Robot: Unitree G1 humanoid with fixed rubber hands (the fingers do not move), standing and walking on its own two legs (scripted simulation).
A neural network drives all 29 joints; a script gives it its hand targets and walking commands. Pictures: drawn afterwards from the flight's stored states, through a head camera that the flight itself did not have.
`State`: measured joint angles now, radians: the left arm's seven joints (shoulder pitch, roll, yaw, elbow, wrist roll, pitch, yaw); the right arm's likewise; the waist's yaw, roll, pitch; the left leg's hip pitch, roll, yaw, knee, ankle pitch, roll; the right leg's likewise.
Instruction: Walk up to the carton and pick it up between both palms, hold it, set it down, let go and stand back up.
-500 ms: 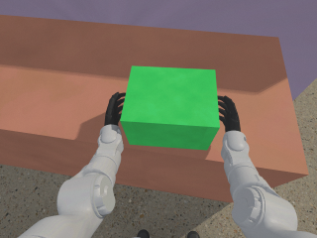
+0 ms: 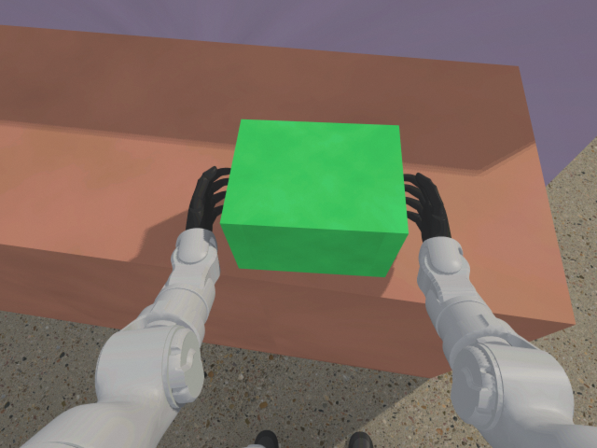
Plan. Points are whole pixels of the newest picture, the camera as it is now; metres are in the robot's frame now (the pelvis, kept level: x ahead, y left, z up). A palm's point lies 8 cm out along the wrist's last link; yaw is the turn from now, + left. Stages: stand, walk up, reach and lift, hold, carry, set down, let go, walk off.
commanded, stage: let go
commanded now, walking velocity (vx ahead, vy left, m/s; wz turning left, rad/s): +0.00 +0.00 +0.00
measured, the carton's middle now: (315, 200) +0.45 +0.03 -0.01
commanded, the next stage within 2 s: stand in 0.88 s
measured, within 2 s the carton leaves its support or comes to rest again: neither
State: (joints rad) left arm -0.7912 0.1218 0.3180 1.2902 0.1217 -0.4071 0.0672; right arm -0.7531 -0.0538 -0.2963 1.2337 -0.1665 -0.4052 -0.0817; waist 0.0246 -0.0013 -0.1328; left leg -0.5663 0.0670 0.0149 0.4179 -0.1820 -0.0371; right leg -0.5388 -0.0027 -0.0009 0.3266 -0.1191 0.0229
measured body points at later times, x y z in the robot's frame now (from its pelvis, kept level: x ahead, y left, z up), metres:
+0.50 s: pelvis -0.04 -0.02 +0.00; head -0.02 +0.00 +0.45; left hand +0.37 +0.23 +0.09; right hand +0.38 -0.22 +0.09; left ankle -0.01 +0.14 -0.74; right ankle +0.00 -0.14 -0.74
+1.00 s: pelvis -0.03 +0.00 +0.00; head -0.02 +0.02 +0.45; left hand +0.32 +0.24 +0.01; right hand +0.34 -0.19 +0.02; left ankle -0.01 +0.14 -0.74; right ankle +0.00 -0.14 -0.74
